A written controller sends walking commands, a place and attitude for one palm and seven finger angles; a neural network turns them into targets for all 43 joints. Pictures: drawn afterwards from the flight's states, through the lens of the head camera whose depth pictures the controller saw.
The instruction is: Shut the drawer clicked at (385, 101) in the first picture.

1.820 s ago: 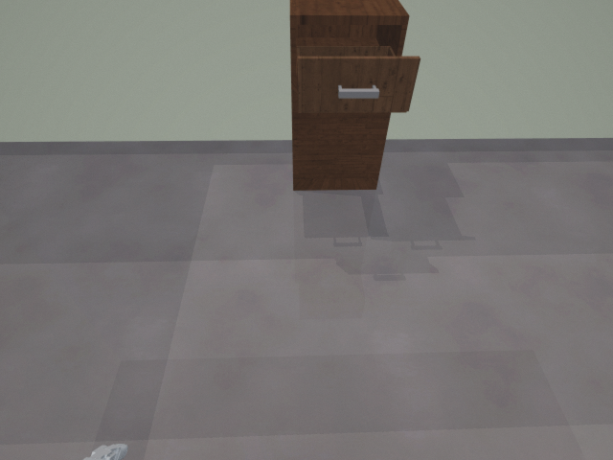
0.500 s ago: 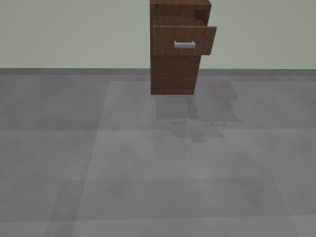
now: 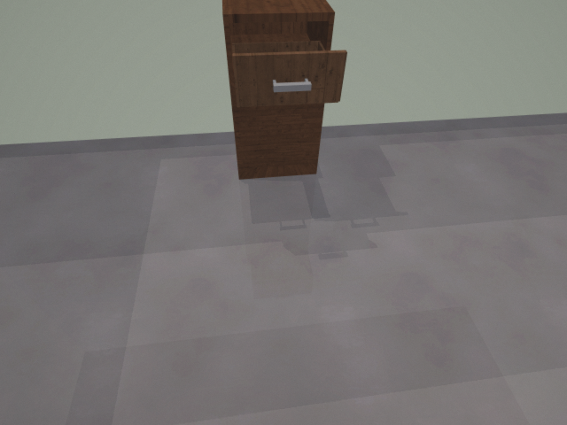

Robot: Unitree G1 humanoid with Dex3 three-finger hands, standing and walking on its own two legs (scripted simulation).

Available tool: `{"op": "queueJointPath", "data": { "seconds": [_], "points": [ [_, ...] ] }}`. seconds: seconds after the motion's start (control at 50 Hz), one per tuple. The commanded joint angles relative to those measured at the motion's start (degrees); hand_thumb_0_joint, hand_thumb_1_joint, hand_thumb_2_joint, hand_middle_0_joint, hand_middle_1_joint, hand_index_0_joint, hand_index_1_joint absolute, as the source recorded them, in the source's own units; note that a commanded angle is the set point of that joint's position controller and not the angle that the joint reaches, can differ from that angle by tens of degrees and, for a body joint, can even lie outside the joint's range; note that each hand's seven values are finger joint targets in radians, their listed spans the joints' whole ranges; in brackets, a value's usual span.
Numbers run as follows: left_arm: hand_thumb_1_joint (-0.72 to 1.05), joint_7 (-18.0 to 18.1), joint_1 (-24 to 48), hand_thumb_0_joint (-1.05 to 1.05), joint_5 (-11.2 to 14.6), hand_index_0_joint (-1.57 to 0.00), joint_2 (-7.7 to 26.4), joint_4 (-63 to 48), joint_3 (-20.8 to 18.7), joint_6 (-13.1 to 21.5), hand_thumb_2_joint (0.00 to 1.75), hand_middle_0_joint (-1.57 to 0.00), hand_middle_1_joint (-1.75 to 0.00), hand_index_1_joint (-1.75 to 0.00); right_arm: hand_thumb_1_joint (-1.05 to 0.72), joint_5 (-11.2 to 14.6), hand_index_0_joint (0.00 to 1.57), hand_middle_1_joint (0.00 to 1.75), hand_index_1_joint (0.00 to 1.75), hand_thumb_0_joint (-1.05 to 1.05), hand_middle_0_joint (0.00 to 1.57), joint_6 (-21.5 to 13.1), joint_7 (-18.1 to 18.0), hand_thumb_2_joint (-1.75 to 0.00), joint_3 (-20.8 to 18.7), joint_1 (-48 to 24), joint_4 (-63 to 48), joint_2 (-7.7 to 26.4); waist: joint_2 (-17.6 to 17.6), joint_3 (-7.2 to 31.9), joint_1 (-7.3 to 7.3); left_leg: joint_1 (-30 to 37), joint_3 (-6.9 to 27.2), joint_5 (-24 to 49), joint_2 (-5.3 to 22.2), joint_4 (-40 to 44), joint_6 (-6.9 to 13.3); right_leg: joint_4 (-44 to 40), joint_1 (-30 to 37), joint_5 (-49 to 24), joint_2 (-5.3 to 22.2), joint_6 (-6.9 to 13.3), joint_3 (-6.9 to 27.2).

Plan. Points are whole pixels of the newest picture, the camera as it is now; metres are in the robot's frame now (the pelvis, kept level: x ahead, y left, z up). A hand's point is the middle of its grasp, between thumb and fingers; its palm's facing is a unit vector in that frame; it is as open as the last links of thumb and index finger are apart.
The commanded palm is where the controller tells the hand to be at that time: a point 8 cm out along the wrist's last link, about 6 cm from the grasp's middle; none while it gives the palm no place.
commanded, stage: walk to a spot facing it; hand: left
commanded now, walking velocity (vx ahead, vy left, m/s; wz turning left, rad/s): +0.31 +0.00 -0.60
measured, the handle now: (291, 84) +1.17 +0.07 -0.07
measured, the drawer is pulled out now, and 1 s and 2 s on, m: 0.30 0.30 0.30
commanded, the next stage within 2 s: turn to face it in 1.54 s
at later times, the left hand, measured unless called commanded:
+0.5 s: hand out of the picture +0.15 +0.13 -0.16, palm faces -0.11 -0.98 -0.18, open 7.4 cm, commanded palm none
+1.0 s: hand (241, 247) +0.52 +0.14 -0.16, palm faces -0.38 -0.91 -0.18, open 7.4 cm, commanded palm none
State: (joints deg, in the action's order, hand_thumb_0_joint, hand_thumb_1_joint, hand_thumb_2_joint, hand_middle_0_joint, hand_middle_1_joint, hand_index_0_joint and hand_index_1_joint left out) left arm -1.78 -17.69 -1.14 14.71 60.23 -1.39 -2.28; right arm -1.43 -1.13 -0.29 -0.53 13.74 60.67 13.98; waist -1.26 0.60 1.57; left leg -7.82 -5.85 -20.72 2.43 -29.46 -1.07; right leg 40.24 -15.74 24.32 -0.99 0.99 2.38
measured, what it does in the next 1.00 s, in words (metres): walks ahead, turning right: right foot, then left foot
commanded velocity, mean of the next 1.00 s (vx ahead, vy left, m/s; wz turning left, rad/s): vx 0.34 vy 0.00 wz -0.47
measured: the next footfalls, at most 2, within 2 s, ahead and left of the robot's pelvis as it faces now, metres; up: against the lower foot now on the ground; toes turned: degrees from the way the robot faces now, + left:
right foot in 0.14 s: +0.10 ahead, -0.12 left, +0.00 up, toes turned -9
left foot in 0.66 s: +0.41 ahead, +0.05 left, +0.00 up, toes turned -10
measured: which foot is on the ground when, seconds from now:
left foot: down 0.00-0.14, up 0.16-0.64, down 0.66-1.00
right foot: up 0.00-0.12, down 0.14-0.66, up 0.68-1.00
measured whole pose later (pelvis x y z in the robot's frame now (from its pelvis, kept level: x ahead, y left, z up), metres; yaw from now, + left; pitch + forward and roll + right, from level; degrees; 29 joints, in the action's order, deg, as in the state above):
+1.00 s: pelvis +0.38 -0.01 +0.01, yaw -28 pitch -2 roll +0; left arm -1.6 -13.7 -2.0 12.8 55.8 -6.0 -1.6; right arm -0.8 -4.8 -2.0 -2.2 23.3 60.7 9.9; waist -3.0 -0.6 0.8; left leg -4.1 -17.9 -17.0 1.0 -22.3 3.4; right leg 70.1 -39.3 5.4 5.0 -0.8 -0.2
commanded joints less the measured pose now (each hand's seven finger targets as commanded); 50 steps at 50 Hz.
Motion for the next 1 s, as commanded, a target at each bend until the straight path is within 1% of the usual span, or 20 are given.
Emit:
{"op": "queueJointPath", "data": {
  "seconds": [0.0, 0.06, 0.08, 0.1, 0.12, 0.14, 0.2, 0.24, 0.32, 0.44, 0.54, 0.56, 0.6, 0.62, 0.64, 0.66, 0.68, 0.72, 0.8, 0.98],
  "points": [
    [0.90, -0.6, 11.0, 0.00, -0.1, -0.20, 4.7, -10.1, -2.3, 2.8, 0.90, -0.20, -0.30, -0.30, -0.90, 0.1, 0.20, 0.30, 0.30, 0.00, 0.20, -2.2, -1.1, -0.90, -4.2, 5.2, -2.4, 12.2, 9.2, -8.4, -4.30, 8.0, 16.4, 9.3, 21.3, 15.1, 12.2, 9.5, -21.8, 5.5, 5.5, -0.6, -1.9],
    [0.90, -1.3, 1.9, 0.00, 0.0, -0.20, 2.4, -7.5, -2.5, 3.0, 0.90, -0.20, -0.30, -0.30, -0.90, -0.1, 0.20, 0.30, 0.30, 0.00, 0.20, -2.2, -1.0, -0.90, -4.2, -0.2, -3.7, 11.4, 7.7, -4.2, 0.73, -0.7, 3.5, 12.3, 15.8, 6.2, 6.7, -2.2, -3.3, -2.7, 3.5, -0.1, -7.8],
    [0.90, -1.2, -5.7, 0.00, -0.2, -0.20, 2.9, -5.0, -3.2, 3.1, 0.90, -0.20, -0.30, -0.30, -0.90, 0.1, 0.20, 0.30, 0.30, 0.00, 0.20, -2.1, -0.9, -0.90, -4.2, -1.9, -4.0, 11.0, 4.5, -1.3, 4.75, -6.6, -0.4, 11.3, 12.9, -4.4, 4.6, -7.4, 8.1, -9.5, 1.2, 0.4, -9.6],
    [0.90, -0.4, -15.2, 0.00, -0.6, -0.20, 8.2, -2.2, -4.3, 3.9, 0.90, -0.20, -0.30, -0.30, -0.90, 0.8, 0.20, 0.30, 0.30, 0.00, 0.20, -2.1, -0.2, -0.90, -3.5, -2.3, -5.3, 8.3, -9.7, 2.3, 8.58, -16.7, -5.5, 5.7, 7.5, -22.3, 1.7, -15.5, 19.3, -4.2, 7.0, 3.1, 1.1],
    [0.90, 0.7, -19.2, 0.00, -0.2, -0.20, 13.8, -1.6, -5.4, 4.8, 0.90, -0.20, -0.30, -0.30, -0.90, 0.9, 0.20, 0.30, 0.30, 0.00, 0.20, -2.5, 0.3, -0.90, -2.4, -3.7, -8.5, 3.8, -23.9, 1.1, 8.28, -32.3, -4.0, -12.7, 0.3, -39.3, -0.8, -26.1, 22.1, -4.5, 21.7, 8.7, 30.0],
    [0.90, 1.7, -18.6, 0.00, 0.6, -0.20, 13.6, -2.0, -5.4, 4.8, 0.90, -0.20, -0.30, -0.30, -0.90, 0.6, 0.20, 0.30, 0.30, 0.00, 0.20, -2.6, 0.1, -0.90, -2.9, -5.8, -9.4, 5.6, -16.9, 1.6, 7.61, -35.1, 3.3, -11.3, 2.1, -43.8, 0.2, -28.1, 22.6, -5.9, 23.2, 11.6, 34.9],
    [0.90, 2.0, -8.7, 0.00, 0.2, -0.20, 7.5, -4.8, -3.7, 5.2, 0.90, -0.20, -0.30, -0.30, -0.90, 0.2, 0.20, 0.30, 0.30, 0.00, 0.20, -2.5, 0.4, -0.90, -3.3, -7.7, -8.1, 4.5, -2.6, -5.7, 2.77, -33.2, 5.6, 0.9, 6.5, -43.8, -0.4, -27.0, 9.6, -9.5, 19.2, 11.5, 24.6],
    [0.90, 2.0, -7.2, 0.00, 0.0, -0.20, 5.4, -4.8, -3.1, 5.8, 0.90, -0.20, -0.30, -0.30, -0.90, -0.1, 0.20, 0.30, 0.30, 0.00, 0.20, -1.4, 0.6, -0.90, -3.3, -4.5, -6.6, 2.8, -0.2, -5.4, 0.24, -30.0, 4.8, 5.0, 6.2, -41.2, -1.3, -27.2, 5.4, -16.0, 16.0, 9.9, 17.7],
    [0.90, 2.1, -7.6, 0.00, 0.0, -0.20, 4.6, -4.0, -3.0, 6.7, 0.90, -0.20, -0.30, -0.30, -0.90, 0.0, 0.20, 0.30, 0.30, 0.00, 0.20, -0.5, 1.1, -0.90, -3.6, -3.3, -7.2, 1.7, -2.4, -4.7, -1.38, -31.9, 4.3, 10.9, 5.7, -37.1, -2.6, -28.1, 6.7, -19.3, 12.5, 8.9, 11.8],
    [0.90, 2.9, -11.5, 0.00, -0.2, -0.20, 3.3, -2.3, -2.7, 7.2, 0.90, -0.20, -0.30, -0.30, -0.90, 0.2, 0.20, 0.30, 0.30, 0.00, 0.20, -1.2, 1.5, -0.90, -3.3, -12.0, -11.8, 0.8, -3.9, -6.0, 1.10, -36.8, 3.5, 12.4, 5.3, -27.7, -2.7, -26.3, 13.8, -30.5, 12.7, 9.8, 11.6],
    [0.90, 3.4, -11.5, 0.00, -0.5, -0.20, 4.0, -2.1, -2.8, 6.5, 0.90, -0.20, -0.30, -0.30, -0.90, 0.5, 0.20, 0.30, 0.30, 0.00, 0.20, -2.1, 1.9, -0.90, -2.7, -16.1, -13.8, -0.7, -5.9, -6.7, 2.24, -25.7, 1.0, 9.7, 2.2, -12.5, -0.8, -23.6, 13.0, -38.6, 11.9, 8.4, 11.3],
    [0.90, 3.4, -10.6, 0.00, -0.6, -0.20, 4.7, -2.2, -3.1, 6.5, 0.90, -0.20, -0.30, -0.30, -0.90, 0.6, 0.20, 0.30, 0.30, 0.00, 0.20, -2.4, 1.7, -0.90, -2.8, -13.7, -13.3, -0.3, -6.6, -5.4, 1.11, -20.6, 0.7, 7.6, 1.3, -9.6, 0.0, -21.1, 12.4, -41.8, 12.2, 8.3, 11.3],
    [0.90, 3.4, -8.0, 0.00, -0.1, -0.20, 5.3, -3.0, -3.6, 6.6, 0.90, -0.20, -0.30, -0.30, -0.90, 0.3, 0.20, 0.30, 0.30, 0.00, 0.20, -3.0, 0.5, -0.90, -3.6, -0.9, -9.4, 2.0, -5.6, 0.4, -4.64, -2.1, 0.1, 11.9, -1.3, -1.0, 1.4, -8.4, 7.7, -48.1, 8.6, 6.0, 8.6],
    [0.90, 3.0, -8.2, 0.00, 0.4, -0.20, 3.9, -3.4, -3.7, 6.6, 0.90, -0.20, -0.30, -0.30, -0.90, 0.0, 0.20, 0.30, 0.30, 0.00, 0.20, -3.2, -0.3, -0.90, -4.6, 8.8, -6.7, 6.4, -0.4, 6.6, -8.27, 13.6, 4.6, 14.5, 4.0, -0.5, 2.7, 3.6, 0.1, -37.9, 5.8, 4.3, 6.5],
    [0.90, 2.1, -12.1, 0.00, 1.2, -0.20, 0.3, -3.9, -3.6, 6.2, 0.90, -0.20, -0.30, -0.30, -0.90, -0.8, 0.20, 0.30, 0.30, 0.00, 0.20, -3.5, -0.7, -0.90, -6.3, 15.1, -5.3, 13.4, 16.7, 14.2, -8.25, 26.0, 28.4, 15.4, 23.3, 3.8, 8.6, 24.2, -13.8, -1.1, -2.9, 1.0, -1.3],
    [0.90, 2.1, -10.0, 0.00, 0.8, -0.20, 0.6, -5.1, -3.1, 6.4, 0.90, -0.20, -0.30, -0.30, -0.90, 0.2, 0.20, 0.30, 0.30, 0.00, 0.20, -2.7, -0.7, -0.90, -5.9, 15.9, -5.5, 14.3, 16.3, 13.1, -7.91, 21.3, 37.8, 10.8, 28.2, 11.3, 12.0, 35.0, -17.8, 8.5, -2.0, 1.4, 1.9],
    [0.90, 2.0, -7.0, 0.00, 0.3, -0.20, 1.5, -5.6, -3.6, 6.1, 0.90, -0.20, -0.30, -0.30, -0.90, 0.2, 0.20, 0.30, 0.30, 0.00, 0.20, -2.5, -0.4, -0.90, -5.2, 10.3, -6.7, 11.3, 10.1, 5.1, -5.94, 11.3, 35.0, -1.2, 27.8, 15.4, 13.1, 38.3, -20.0, 5.8, 1.6, 1.7, 1.5],
    [0.90, 1.0, -3.1, 0.00, -0.6, -0.20, 0.0, -5.2, -3.9, 5.0, 0.90, -0.20, -0.30, -0.30, -0.90, 0.2, 0.20, 0.30, 0.30, 0.00, 0.20, -3.4, -0.7, -0.90, -3.3, 3.1, -7.4, 3.6, 9.2, -5.2, -2.52, -3.2, 22.9, -2.9, 21.3, 18.6, 7.7, 38.7, -20.1, -5.0, 5.3, 0.8, 0.9],
    [0.90, 0.2, -7.0, 0.00, -0.8, -0.20, -2.9, -3.5, -3.8, 2.2, 0.90, -0.20, -0.30, -0.30, -0.90, 0.5, 0.20, 0.30, 0.30, 0.00, 0.20, -4.9, -1.2, -0.90, -2.3, 3.8, -5.7, -0.1, 9.5, -4.0, 1.09, -6.5, 4.5, 14.8, 15.1, 17.5, 3.4, 34.6, -16.9, -12.6, 6.0, -0.5, -0.7],
    [0.90, -0.6, 4.8, 0.00, -0.9, -0.20, -2.5, -7.6, -3.9, 0.7, 0.90, -0.20, -0.30, -0.30, -0.90, 0.9, 0.20, 0.30, 0.30, 0.00, 0.20, -5.3, -1.7, -0.90, -2.2, 12.8, -2.6, 0.6, 5.3, -7.7, -0.79, 4.7, -2.3, 26.9, 16.2, 18.3, 3.1, 27.0, -31.4, -20.9, 7.4, -2.1, -2.9]
  ]
}}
